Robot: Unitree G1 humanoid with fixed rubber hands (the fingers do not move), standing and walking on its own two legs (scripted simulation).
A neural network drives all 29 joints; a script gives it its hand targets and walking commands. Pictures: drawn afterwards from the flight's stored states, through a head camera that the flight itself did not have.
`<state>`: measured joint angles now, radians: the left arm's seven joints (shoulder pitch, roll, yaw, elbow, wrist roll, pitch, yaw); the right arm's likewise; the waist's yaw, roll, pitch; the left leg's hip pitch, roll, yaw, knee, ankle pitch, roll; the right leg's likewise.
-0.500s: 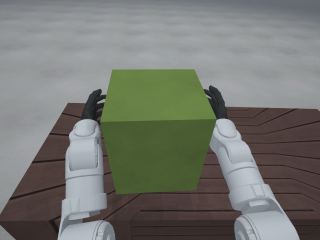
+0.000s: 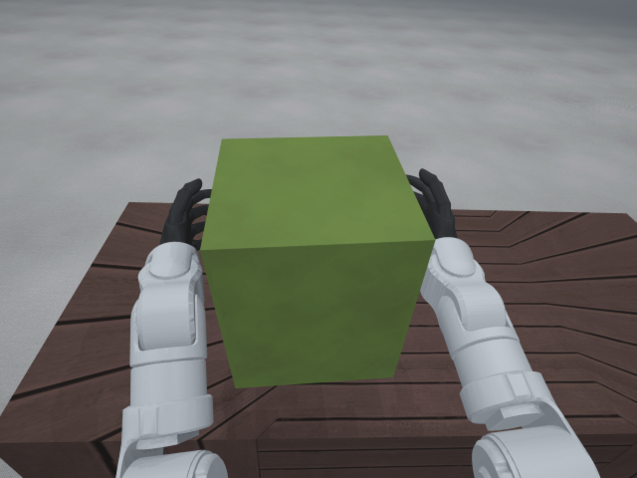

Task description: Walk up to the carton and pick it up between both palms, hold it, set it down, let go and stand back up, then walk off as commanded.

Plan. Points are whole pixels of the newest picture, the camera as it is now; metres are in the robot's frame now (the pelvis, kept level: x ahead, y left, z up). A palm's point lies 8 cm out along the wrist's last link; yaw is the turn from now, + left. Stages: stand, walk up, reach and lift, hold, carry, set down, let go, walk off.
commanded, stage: hold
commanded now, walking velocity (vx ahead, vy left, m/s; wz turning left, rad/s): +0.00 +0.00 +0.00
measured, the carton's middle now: (310, 262) +0.37 +0.01 +0.13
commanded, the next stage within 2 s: set down in 0.92 s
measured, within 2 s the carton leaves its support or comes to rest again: neither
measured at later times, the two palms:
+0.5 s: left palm (177, 244) +0.35 +0.17 +0.18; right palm (435, 235) +0.36 -0.14 +0.19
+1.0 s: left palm (177, 247) +0.35 +0.17 +0.18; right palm (434, 238) +0.36 -0.14 +0.19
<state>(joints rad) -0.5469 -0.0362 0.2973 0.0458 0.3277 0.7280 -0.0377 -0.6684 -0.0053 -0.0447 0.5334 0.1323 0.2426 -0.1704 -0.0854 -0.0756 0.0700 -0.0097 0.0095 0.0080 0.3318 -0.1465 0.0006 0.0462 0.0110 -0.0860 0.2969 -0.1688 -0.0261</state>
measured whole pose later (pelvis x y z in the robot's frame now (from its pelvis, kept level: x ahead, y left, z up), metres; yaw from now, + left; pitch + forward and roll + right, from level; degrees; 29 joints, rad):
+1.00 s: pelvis +0.00 +0.00 +0.00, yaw +1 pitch -11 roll -1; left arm -0.53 -0.05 0.30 0.01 0.35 0.72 -0.06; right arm -0.63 -0.01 -0.02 0.48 0.14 0.24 -0.18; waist -0.09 -0.08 0.08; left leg 0.00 0.01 0.00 0.34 -0.15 0.00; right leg 0.06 0.01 -0.10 0.29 -0.17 -0.02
